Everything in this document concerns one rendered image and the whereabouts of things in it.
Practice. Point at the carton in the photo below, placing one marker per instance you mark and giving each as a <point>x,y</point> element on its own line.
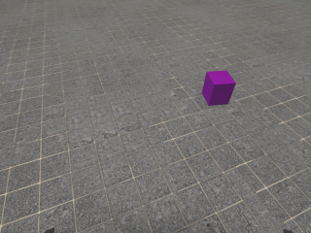
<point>218,87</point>

